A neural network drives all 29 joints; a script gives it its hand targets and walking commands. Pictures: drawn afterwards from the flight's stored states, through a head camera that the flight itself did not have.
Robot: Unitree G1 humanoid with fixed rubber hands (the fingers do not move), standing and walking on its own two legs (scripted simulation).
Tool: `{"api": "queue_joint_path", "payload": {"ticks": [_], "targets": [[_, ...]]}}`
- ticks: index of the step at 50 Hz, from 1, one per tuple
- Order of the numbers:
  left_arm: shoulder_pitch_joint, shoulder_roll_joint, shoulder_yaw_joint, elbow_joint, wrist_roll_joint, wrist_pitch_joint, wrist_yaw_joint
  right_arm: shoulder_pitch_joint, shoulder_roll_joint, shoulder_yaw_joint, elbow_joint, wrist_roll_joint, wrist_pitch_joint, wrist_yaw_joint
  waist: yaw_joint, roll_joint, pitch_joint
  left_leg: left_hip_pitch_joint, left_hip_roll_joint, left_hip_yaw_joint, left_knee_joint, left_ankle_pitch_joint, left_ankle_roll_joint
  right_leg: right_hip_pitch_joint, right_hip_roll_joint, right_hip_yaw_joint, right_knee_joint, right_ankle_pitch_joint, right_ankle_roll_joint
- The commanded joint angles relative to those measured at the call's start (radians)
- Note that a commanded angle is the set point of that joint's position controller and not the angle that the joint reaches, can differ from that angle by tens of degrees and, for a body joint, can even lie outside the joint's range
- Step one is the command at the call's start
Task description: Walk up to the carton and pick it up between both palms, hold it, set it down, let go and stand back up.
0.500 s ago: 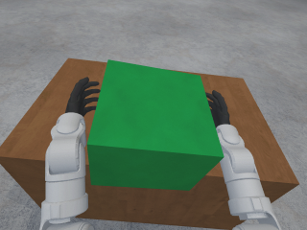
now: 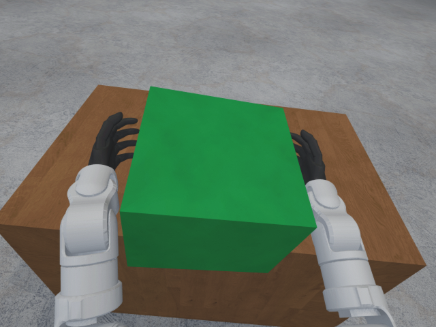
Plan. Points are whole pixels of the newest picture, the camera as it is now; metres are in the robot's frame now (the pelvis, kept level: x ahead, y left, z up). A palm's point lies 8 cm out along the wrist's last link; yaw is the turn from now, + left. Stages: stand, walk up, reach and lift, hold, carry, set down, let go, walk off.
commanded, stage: hold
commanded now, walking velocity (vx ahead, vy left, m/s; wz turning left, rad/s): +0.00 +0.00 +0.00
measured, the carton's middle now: (210, 181) +0.35 +0.00 +0.12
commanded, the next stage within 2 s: none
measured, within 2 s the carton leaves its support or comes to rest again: neither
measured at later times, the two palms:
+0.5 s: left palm (107, 162) +0.34 +0.17 +0.17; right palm (311, 177) +0.34 -0.17 +0.15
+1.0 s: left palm (105, 161) +0.34 +0.17 +0.18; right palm (310, 175) +0.34 -0.17 +0.15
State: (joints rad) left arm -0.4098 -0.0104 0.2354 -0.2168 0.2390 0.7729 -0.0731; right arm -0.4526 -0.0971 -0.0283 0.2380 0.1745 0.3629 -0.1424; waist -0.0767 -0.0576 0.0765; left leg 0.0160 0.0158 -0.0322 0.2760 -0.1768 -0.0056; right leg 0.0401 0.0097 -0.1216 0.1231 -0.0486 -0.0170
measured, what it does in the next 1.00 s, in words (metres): stands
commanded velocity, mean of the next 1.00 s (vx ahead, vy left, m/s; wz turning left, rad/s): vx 0.00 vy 0.00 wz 0.00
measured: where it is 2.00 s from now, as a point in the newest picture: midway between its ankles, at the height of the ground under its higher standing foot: outside the picture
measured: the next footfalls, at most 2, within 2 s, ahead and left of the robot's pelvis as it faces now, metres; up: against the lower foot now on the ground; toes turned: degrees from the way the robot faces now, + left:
none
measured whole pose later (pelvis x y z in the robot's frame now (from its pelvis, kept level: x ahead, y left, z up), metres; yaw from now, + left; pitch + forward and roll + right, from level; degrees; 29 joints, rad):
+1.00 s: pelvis -0.01 +0.00 +0.00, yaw +0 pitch -7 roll -1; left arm -0.47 0.00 0.25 -0.14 0.23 0.76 -0.07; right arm -0.49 -0.09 -0.05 0.28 0.15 0.37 -0.14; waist -0.07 -0.05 0.08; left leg 0.01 0.01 -0.03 0.28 -0.17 0.00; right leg 0.02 0.01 -0.12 0.14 -0.05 -0.02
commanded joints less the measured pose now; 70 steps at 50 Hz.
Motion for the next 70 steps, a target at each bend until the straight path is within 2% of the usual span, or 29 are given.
{"api": "queue_joint_path", "payload": {"ticks": [1,4,6,8,11,14,16,20,23,26,29,31,33,36,38,41,43,48,51,52,53,56,58,61,63,64,66,69,70], "targets": [[-0.549,-0.279,-0.416,-0.101,-0.110,-0.061,-0.104,-0.635,0.308,0.293,-0.309,0.050,-0.066,0.079,0.007,0.051,-0.374,-0.051,-0.050,0.034,-0.036,0.239,-0.013,0.272,0.031,0.025,0.073,0.214,0.024],[-0.574,-0.288,-0.409,-0.064,-0.113,-0.067,-0.096,-0.676,0.302,0.275,-0.290,0.038,-0.079,0.084,0.008,0.059,-0.374,-0.087,-0.038,0.035,-0.048,0.186,-0.012,0.250,0.028,0.022,0.078,0.156,0.020],[-0.605,-0.289,-0.430,-0.110,-0.127,-0.082,-0.092,-0.670,0.320,0.271,-0.285,0.045,-0.086,0.089,-0.001,0.067,-0.410,-0.059,-0.044,0.041,-0.029,0.224,-0.023,0.235,0.038,0.017,0.084,0.181,0.020],[-0.575,-0.293,-0.419,-0.078,-0.113,-0.074,-0.096,-0.624,0.303,0.249,-0.250,0.037,-0.077,0.087,-0.012,0.097,-0.374,-0.041,-0.042,0.031,-0.024,0.263,-0.029,0.241,0.034,0.027,0.078,0.208,0.014],[-0.531,-0.291,-0.409,-0.079,-0.110,-0.063,-0.098,-0.614,0.296,0.273,-0.265,0.046,-0.072,0.081,-0.007,0.083,-0.402,-0.029,-0.047,0.035,-0.015,0.318,-0.038,0.262,0.040,0.027,0.070,0.246,0.014],[-0.510,-0.303,-0.459,-0.172,-0.126,-0.063,-0.095,-0.580,0.307,0.305,-0.318,0.069,-0.072,0.080,-0.011,0.089,-0.447,0.029,-0.046,0.022,0.004,0.430,-0.048,0.258,0.044,0.030,0.073,0.307,0.010],[-0.526,-0.305,-0.453,-0.178,-0.124,-0.062,-0.093,-0.602,0.304,0.307,-0.336,0.073,-0.066,0.084,-0.005,0.109,-0.423,0.029,-0.046,0.020,-0.002,0.395,-0.050,0.244,0.040,0.027,0.068,0.264,0.004],[-0.574,-0.288,-0.417,-0.093,-0.113,-0.064,-0.093,-0.646,0.305,0.275,-0.275,0.046,-0.063,0.091,0.004,0.058,-0.336,-0.065,-0.039,0.034,-0.041,0.215,-0.028,0.232,0.033,0.022,0.064,0.150,0.008],[-0.574,-0.292,-0.418,-0.090,-0.109,-0.064,-0.097,-0.650,0.303,0.274,-0.270,0.052,-0.074,0.093,0.008,0.083,-0.354,-0.078,-0.038,0.042,-0.046,0.203,-0.031,0.251,0.033,0.023,0.069,0.149,0.010],[-0.578,-0.301,-0.440,-0.134,-0.124,-0.074,-0.089,-0.675,0.305,0.271,-0.329,0.048,-0.090,0.086,-0.006,0.085,-0.451,-0.018,-0.040,0.031,-0.012,0.290,-0.029,0.275,0.039,0.027,0.079,0.221,0.013],[-0.557,-0.289,-0.409,-0.090,-0.111,-0.073,-0.098,-0.658,0.321,0.289,-0.300,0.051,-0.077,0.078,0.011,0.046,-0.414,-0.054,-0.050,0.037,-0.021,0.280,-0.016,0.281,0.031,0.036,0.075,0.251,0.021],[-0.509,-0.294,-0.407,-0.090,-0.109,-0.067,-0.106,-0.610,0.331,0.300,-0.298,0.055,-0.070,0.076,0.006,0.040,-0.401,-0.064,-0.049,0.031,-0.030,0.301,-0.010,0.312,0.023,0.041,0.080,0.298,0.021],[-0.546,-0.274,-0.401,-0.084,-0.102,-0.057,-0.110,-0.620,0.319,0.285,-0.266,0.056,-0.056,0.073,-0.005,0.067,-0.376,-0.059,-0.051,0.031,-0.032,0.268,-0.019,0.288,0.019,0.037,0.067,0.259,0.023],[-0.584,-0.286,-0.432,-0.123,-0.119,-0.073,-0.104,-0.648,0.316,0.271,-0.306,0.046,-0.071,0.076,-0.016,0.088,-0.407,-0.055,-0.050,0.033,-0.036,0.229,-0.024,0.267,0.026,0.029,0.071,0.207,0.017],[-0.604,-0.280,-0.399,-0.072,-0.109,-0.077,-0.103,-0.657,0.327,0.263,-0.233,0.034,-0.066,0.085,0.007,0.088,-0.345,-0.097,-0.049,0.046,-0.056,0.170,-0.020,0.248,0.029,0.028,0.066,0.144,0.012],[-0.575,-0.284,-0.404,-0.098,-0.113,-0.080,-0.100,-0.655,0.315,0.269,-0.277,0.043,-0.078,0.084,0.007,0.100,-0.386,-0.075,-0.052,0.044,-0.039,0.243,-0.021,0.281,0.029,0.022,0.076,0.219,0.015],[-0.569,-0.284,-0.421,-0.116,-0.123,-0.087,-0.099,-0.661,0.317,0.283,-0.325,0.043,-0.084,0.081,0.005,0.069,-0.444,-0.039,-0.048,0.032,-0.028,0.299,-0.019,0.294,0.033,0.031,0.083,0.261,0.017],[-0.592,-0.266,-0.395,-0.052,-0.113,-0.076,-0.106,-0.659,0.322,0.263,-0.242,0.027,-0.069,0.080,0.004,0.049,-0.380,-0.095,-0.042,0.035,-0.057,0.156,-0.012,0.256,0.027,0.019,0.074,0.151,0.027],[-0.597,-0.301,-0.432,-0.132,-0.126,-0.087,-0.096,-0.653,0.325,0.275,-0.268,0.046,-0.087,0.085,-0.008,0.092,-0.430,-0.067,-0.049,0.038,-0.033,0.261,-0.030,0.259,0.039,0.020,0.084,0.222,0.009],[-0.576,-0.305,-0.436,-0.123,-0.137,-0.084,-0.097,-0.658,0.310,0.275,-0.317,0.041,-0.091,0.081,-0.010,0.075,-0.458,-0.039,-0.048,0.032,-0.022,0.284,-0.027,0.270,0.036,0.022,0.080,0.237,0.015],[-0.574,-0.297,-0.421,-0.098,-0.121,-0.080,-0.099,-0.672,0.312,0.267,-0.284,0.040,-0.081,0.081,0.000,0.085,-0.422,-0.042,-0.049,0.027,-0.028,0.283,-0.025,0.253,0.033,0.025,0.072,0.224,0.012],[-0.557,-0.297,-0.411,-0.062,-0.108,-0.071,-0.100,-0.630,0.310,0.255,-0.255,0.032,-0.069,0.087,-0.012,0.075,-0.365,-0.059,-0.041,0.036,-0.033,0.232,-0.032,0.220,0.037,0.016,0.066,0.161,0.012],[-0.531,-0.301,-0.423,-0.090,-0.120,-0.071,-0.103,-0.616,0.316,0.284,-0.300,0.047,-0.073,0.085,-0.011,0.051,-0.413,-0.032,-0.047,0.034,-0.020,0.289,-0.028,0.257,0.038,0.022,0.074,0.230,0.016],[-0.542,-0.293,-0.440,-0.135,-0.126,-0.081,-0.101,-0.632,0.330,0.311,-0.339,0.072,-0.075,0.076,-0.001,0.085,-0.442,-0.026,-0.055,0.025,-0.015,0.356,-0.023,0.272,0.029,0.038,0.085,0.318,0.023],[-0.540,-0.300,-0.436,-0.134,-0.115,-0.073,-0.101,-0.614,0.317,0.293,-0.305,0.060,-0.069,0.077,-0.010,0.101,-0.407,-0.035,-0.051,0.025,-0.019,0.327,-0.034,0.271,0.030,0.032,0.081,0.269,0.018],[-0.549,-0.284,-0.409,-0.099,-0.102,-0.066,-0.102,-0.632,0.309,0.283,-0.280,0.048,-0.064,0.078,0.006,0.086,-0.366,-0.063,-0.049,0.025,-0.034,0.265,-0.025,0.259,0.024,0.027,0.073,0.212,0.019],[-0.557,-0.281,-0.418,-0.121,-0.115,-0.066,-0.103,-0.624,0.318,0.278,-0.279,0.056,-0.067,0.080,0.006,0.081,-0.379,-0.058,-0.047,0.032,-0.036,0.229,-0.030,0.243,0.030,0.015,0.073,0.184,0.022],[-0.538,-0.306,-0.432,-0.156,-0.110,-0.066,-0.099,-0.616,0.337,0.309,-0.337,0.079,-0.074,0.078,0.005,0.090,-0.401,-0.043,-0.047,0.031,-0.020,0.345,-0.021,0.284,0.029,0.041,0.082,0.318,0.018],[-0.518,-0.297,-0.442,-0.186,-0.128,-0.066,-0.098,-0.599,0.324,0.321,-0.358,0.077,-0.073,0.071,-0.012,0.063,-0.439,-0.019,-0.047,0.024,-0.004,0.414,-0.024,0.322,0.033,0.036,0.091,0.378,0.018]]}}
